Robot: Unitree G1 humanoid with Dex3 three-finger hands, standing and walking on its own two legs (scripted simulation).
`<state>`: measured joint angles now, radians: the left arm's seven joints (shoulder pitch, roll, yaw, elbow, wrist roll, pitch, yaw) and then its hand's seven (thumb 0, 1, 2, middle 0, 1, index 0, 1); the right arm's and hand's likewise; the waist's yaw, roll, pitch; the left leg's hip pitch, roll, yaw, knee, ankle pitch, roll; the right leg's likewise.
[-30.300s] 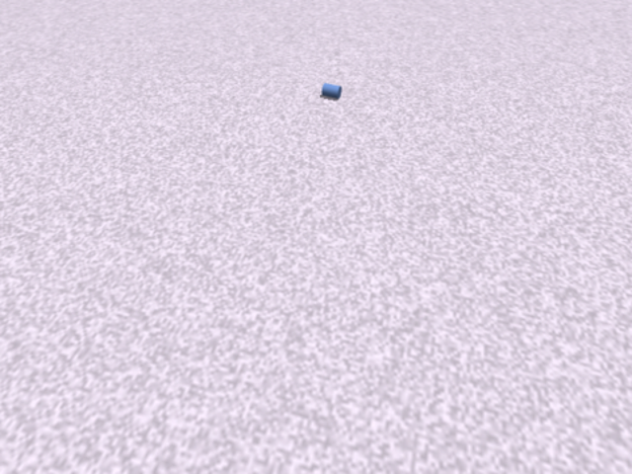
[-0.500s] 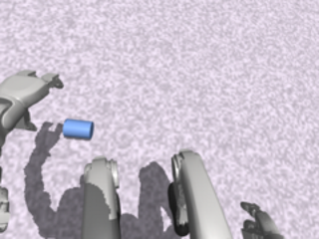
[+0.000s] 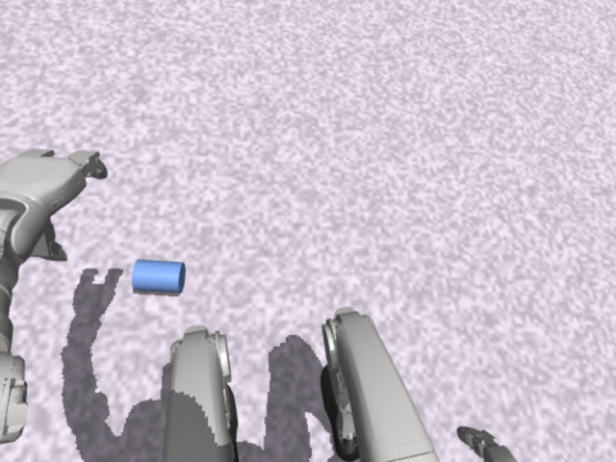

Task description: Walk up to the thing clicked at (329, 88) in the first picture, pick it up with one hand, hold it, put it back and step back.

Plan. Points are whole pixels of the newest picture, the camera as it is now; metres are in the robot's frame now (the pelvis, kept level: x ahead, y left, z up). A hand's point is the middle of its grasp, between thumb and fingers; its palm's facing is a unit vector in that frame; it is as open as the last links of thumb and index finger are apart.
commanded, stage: go down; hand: left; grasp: from above
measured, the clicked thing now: (159, 276) +0.49 +0.25 -0.48
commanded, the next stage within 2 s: approach in 1.64 s
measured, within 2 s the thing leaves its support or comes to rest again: neither
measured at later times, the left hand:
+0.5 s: hand (34, 208) +0.45 +0.30 -0.02, palm faces -0.43 +0.04 -0.90, open 12.6 cm
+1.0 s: hand (25, 198) +0.45 +0.30 +0.00, palm faces -0.43 +0.04 -0.90, open 12.6 cm
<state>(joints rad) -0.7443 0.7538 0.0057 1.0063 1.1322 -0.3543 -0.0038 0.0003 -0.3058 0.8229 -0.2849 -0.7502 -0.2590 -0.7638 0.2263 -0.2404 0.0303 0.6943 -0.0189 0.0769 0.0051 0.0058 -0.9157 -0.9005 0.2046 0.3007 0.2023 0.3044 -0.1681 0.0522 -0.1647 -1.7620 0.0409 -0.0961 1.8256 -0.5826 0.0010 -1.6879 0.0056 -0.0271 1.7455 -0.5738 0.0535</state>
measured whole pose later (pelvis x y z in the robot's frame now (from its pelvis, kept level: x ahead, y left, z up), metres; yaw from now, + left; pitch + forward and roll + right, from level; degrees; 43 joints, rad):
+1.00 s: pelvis +0.03 +0.01 +0.07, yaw +1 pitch +28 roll -6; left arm -0.66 0.68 0.00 1.02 1.19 -0.35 0.12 0.00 -0.23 0.73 -0.32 -0.75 -0.32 -0.74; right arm 0.23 -0.23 -0.02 0.72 -0.02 0.07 0.02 0.01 -0.92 -0.90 0.20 0.30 0.20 0.30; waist -0.13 0.04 -0.18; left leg -1.50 0.05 -0.07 1.59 -0.59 0.01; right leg -1.42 0.01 -0.02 1.49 -0.56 0.05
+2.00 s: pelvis +0.03 +0.00 +0.05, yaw +0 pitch +31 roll -6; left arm -0.71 0.67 -0.03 1.15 1.24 -0.36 0.19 0.00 -0.24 0.77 -0.30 -0.80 -0.31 -0.79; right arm 0.21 -0.25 -0.02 0.71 -0.04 0.06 0.04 0.01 -0.92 -0.90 0.20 0.30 0.20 0.30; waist -0.15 0.03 -0.19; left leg -1.61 0.05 -0.08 1.67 -0.60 0.00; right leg -1.54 0.01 -0.02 1.59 -0.59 0.05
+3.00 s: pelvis +0.02 -0.01 -0.20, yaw -4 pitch +33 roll -8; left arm -0.86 0.82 0.13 1.35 1.40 -0.36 0.47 0.00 -0.35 0.86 -0.30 -0.67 -0.25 -0.70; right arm 0.11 -0.24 0.02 0.77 -0.19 -0.01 0.14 0.00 -0.91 -0.90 0.20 0.30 0.20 0.30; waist -0.24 -0.05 -0.04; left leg -2.34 0.01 -0.18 2.48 -0.72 -0.04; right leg -2.27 0.04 -0.04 2.39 -0.71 0.07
